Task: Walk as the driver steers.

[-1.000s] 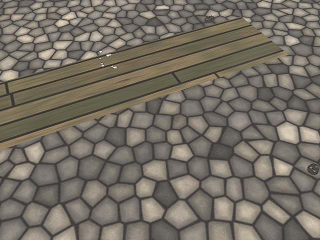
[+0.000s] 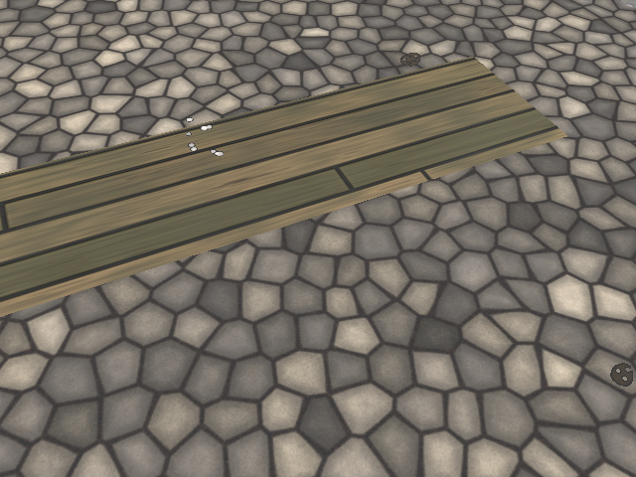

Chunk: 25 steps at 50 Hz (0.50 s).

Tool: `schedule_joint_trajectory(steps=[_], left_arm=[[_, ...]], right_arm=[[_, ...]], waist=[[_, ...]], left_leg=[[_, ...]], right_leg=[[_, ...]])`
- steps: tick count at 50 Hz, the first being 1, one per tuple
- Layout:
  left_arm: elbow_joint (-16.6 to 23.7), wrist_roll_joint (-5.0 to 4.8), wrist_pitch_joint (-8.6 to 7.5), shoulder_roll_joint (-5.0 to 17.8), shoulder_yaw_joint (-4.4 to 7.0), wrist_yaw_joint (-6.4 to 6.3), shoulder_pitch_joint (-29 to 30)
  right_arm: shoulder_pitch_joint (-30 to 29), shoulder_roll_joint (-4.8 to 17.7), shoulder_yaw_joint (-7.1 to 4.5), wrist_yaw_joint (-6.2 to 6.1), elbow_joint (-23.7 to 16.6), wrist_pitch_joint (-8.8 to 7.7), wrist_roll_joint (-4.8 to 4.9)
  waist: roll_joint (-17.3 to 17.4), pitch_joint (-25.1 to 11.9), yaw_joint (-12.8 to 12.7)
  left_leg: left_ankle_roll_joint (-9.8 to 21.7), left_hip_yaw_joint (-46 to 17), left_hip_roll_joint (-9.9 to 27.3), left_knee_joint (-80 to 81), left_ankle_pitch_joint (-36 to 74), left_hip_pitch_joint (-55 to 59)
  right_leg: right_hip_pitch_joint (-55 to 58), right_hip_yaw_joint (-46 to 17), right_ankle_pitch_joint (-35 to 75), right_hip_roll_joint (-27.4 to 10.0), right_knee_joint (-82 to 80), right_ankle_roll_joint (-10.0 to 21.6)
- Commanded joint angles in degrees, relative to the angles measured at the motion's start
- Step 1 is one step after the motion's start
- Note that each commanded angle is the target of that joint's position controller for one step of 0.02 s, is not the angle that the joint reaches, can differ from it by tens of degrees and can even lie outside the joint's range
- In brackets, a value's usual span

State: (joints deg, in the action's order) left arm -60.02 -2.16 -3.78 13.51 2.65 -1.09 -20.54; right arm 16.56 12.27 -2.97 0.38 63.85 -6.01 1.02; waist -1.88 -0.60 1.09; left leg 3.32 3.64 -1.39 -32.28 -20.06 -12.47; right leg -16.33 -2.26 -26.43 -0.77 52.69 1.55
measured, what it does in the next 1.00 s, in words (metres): walks ahead: right foot, then left foot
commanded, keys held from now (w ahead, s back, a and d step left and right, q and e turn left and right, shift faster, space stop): w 1.00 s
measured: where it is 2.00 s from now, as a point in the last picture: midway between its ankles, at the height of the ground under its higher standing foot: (347, 258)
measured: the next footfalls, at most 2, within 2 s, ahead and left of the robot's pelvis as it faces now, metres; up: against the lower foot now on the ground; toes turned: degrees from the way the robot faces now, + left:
right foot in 0.38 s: +0.38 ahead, -0.14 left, +0.00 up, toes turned -2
left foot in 0.94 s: +0.69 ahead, +0.10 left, +0.00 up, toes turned +3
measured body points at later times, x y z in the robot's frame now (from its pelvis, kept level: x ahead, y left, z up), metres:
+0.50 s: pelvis +0.26 -0.06 +0.00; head +0.29 -0.06 +0.45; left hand +0.40 +0.20 -0.12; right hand +0.25 -0.32 -0.15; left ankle +0.11 +0.09 -0.62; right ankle +0.34 -0.14 -0.73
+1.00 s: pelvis +0.55 +0.00 -0.01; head +0.59 +0.01 +0.44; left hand +0.52 +0.27 -0.15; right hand +0.73 -0.25 -0.11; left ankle +0.65 +0.09 -0.73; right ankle +0.37 -0.14 -0.67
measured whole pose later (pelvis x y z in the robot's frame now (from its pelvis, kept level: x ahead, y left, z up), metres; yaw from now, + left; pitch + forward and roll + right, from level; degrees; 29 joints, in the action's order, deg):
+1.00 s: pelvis +0.55 +0.00 -0.01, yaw +0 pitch +2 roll -1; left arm -59.2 -1.0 -4.4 14.8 2.6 0.0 -20.9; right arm 2.7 13.8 -3.1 1.8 50.0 -6.3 0.5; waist -0.6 2.0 -2.2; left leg 3.7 3.0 0.4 -32.6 -7.8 -27.3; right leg -9.8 -1.5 -27.1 0.0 53.0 1.4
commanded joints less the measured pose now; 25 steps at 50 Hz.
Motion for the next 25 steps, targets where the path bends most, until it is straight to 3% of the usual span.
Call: schedule_joint_trajectory(steps=[1,2,3,4,6,9,11,14,16,17,18,19,20,21,22,23,24,25], left_arm=[[7.2,-0.82,-3.35,3.9,0.46,0.90,8.7],[7.3,-0.27,-3.54,4.6,0.90,1.08,9.6],[7.6,0.31,-3.43,5.3,1.44,1.31,10.8],[7.7,0.44,-3.09,4.7,1.48,1.70,10.9],[8.6,0.67,-2.23,2.6,1.00,2.20,13.3],[12.4,0.83,-1.95,0.4,-0.33,2.36,22.6],[13.7,0.56,-1.87,1.1,-0.56,2.74,26.2],[15.5,0.20,-1.89,2.9,-0.40,3.46,29.1],[15.5,0.34,-2.20,4.9,0.39,3.86,27.1],[14.7,0.41,-2.23,6.4,1.18,3.82,23.4],[12.3,0.31,-2.10,8.4,2.45,3.56,15.2],[9.4,0.18,-1.75,10.8,3.73,3.06,5.1],[7.7,1.80,-1.50,16.3,4.98,2.57,-3.6],[6.8,1.78,-1.24,14.5,4.14,2.81,-4.9],[7.3,1.23,-1.64,10.7,2.87,3.05,0.6],[8.5,1.29,-1.97,8.1,2.08,3.02,6.3],[9.0,1.79,-2.53,6.4,1.45,3.40,10.8],[9.1,2.36,-3.09,4.8,0.98,3.66,13.1]], right_arm=[[9.4,6.6,-0.37,0.43,0.1,-1.41,-0.69],[7.8,6.0,0.08,0.69,-0.5,-1.24,-0.57],[7.7,4.4,0.75,0.71,-0.7,-0.84,-0.74],[8.7,3.6,1.12,0.49,-0.7,-0.29,-0.92],[10.1,4.6,1.26,-0.36,-0.9,0.46,-1.09],[9.5,7.3,1.02,-1.47,-2.3,0.90,-1.33],[11.6,8.7,0.60,-1.68,-2.1,0.83,-0.97],[13.0,8.8,0.09,-1.71,-1.5,0.87,0.01],[11.9,9.6,-0.43,-1.67,-1.9,1.28,-0.15],[11.2,10.4,-0.78,-1.65,-2.2,1.65,-0.40],[10.2,10.4,-0.84,-1.62,-2.7,2.23,-0.78],[9.3,9.7,-0.49,-1.51,-3.6,2.52,-1.16],[14.5,3.8,1.14,-0.82,-5.0,1.94,-1.65],[16.2,0.3,2.22,-0.29,-4.1,0.24,-0.45],[10.1,5.9,0.62,-0.02,-6.0,-1.21,1.21],[4.7,8.0,0.14,-0.19,-8.0,-1.87,2.16],[2.4,7.8,-0.12,-0.75,-8.4,-1.85,1.65],[3.0,7.4,-0.71,-1.25,-8.2,-1.12,0.72]], waist=[[6.3,5.1,2.8],[4.6,6.2,1.8],[4.9,6.1,1.4],[6.1,5.5,1.3],[6.1,5.8,1.3],[5.8,8.4,2.6],[7.0,8.8,3.3],[7.1,9.9,2.5],[7.5,7.3,0.0],[8.7,3.9,-2.3],[9.3,-1.2,-6.6],[8.8,-6.9,-11.1],[-3.1,-16.8,-9.8],[-12.4,-24.4,-8.4],[-8.9,-14.9,-8.0],[-5.5,-7.2,-6.3],[-0.2,-2.7,-3.9],[-0.5,-1.6,-1.5]], left_leg=[[11.4,-32.2,20.6,20.7,1.6,22.2],[9.7,-26.7,19.0,21.4,7.1,20.8],[7.8,-21.3,16.6,21.9,13.7,19.0],[7.0,-17.7,15.1,22.4,17.8,17.8],[7.2,-13.4,13.7,23.7,22.8,15.3],[7.0,-8.9,11.8,26.4,22.8,8.3],[7.1,-7.8,12.3,27.9,21.7,7.0],[6.4,-7.1,14.9,26.9,24.6,12.3],[5.1,-5.9,16.1,21.8,37.2,16.8],[4.5,-5.2,16.1,16.8,48.0,18.2],[3.4,-3.6,14.6,7.2,56.2,17.2],[1.6,-2.5,12.3,-5.8,52.8,9.2],[-1.3,-1.0,4.8,-28.7,28.7,-11.9],[-2.3,-7.8,-2.6,-44.2,-10.3,-21.9],[-0.6,-11.7,1.1,-49.4,-9.1,-28.0],[0.5,-9.5,4.2,-48.7,-4.3,-29.1],[0.7,-8.4,7.0,-44.8,0.7,-26.2],[0.8,-8.6,9.2,-41.0,3.5,-22.1]], right_leg=[[-36.1,-2.7,4.6,-3.0,20.3,2.8],[-36.3,-2.0,9.0,-4.7,17.6,3.2],[-33.9,-0.9,12.0,-5.9,14.6,3.0],[-31.7,0.3,13.6,-6.1,12.2,2.4],[-30.0,2.4,16.4,-5.9,6.8,0.6],[-24.3,4.8,23.5,-4.0,-8.7,-1.0],[-19.8,6.2,26.7,-2.4,-14.8,-0.9],[-19.2,4.7,27.8,-2.2,-20.2,1.1],[-15.0,5.0,25.6,-0.9,-21.9,3.1],[-9.6,6.0,24.0,0.8,-21.3,4.1],[0.5,7.2,22.8,2.8,-20.9,5.6],[15.5,4.7,22.5,0.8,-20.2,7.5],[38.2,-18.0,13.8,-14.4,-21.3,14.9],[43.1,-42.8,3.2,-23.0,-35.0,20.0],[35.4,-38.7,0.2,-20.3,-37.9,16.5],[25.4,-29.0,4.4,-18.5,-38.8,14.2],[15.4,-21.4,11.7,-16.2,-40.6,12.9],[9.3,-16.0,16.1,-13.9,-41.8,11.7]])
